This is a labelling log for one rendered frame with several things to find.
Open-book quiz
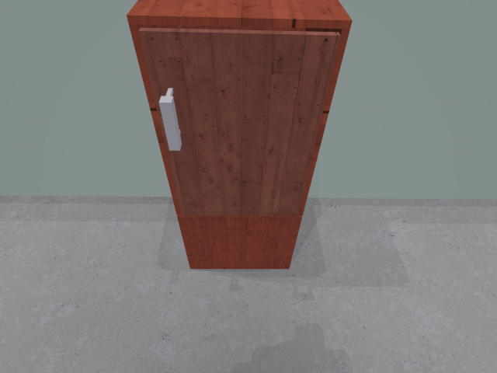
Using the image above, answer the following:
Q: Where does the handle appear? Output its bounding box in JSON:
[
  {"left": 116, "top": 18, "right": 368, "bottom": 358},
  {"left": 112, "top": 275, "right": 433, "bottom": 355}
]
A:
[{"left": 159, "top": 88, "right": 182, "bottom": 151}]

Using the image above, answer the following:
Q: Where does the cupboard door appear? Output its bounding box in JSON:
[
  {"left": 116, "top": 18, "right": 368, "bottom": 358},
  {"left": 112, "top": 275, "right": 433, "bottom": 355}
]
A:
[{"left": 138, "top": 28, "right": 341, "bottom": 216}]

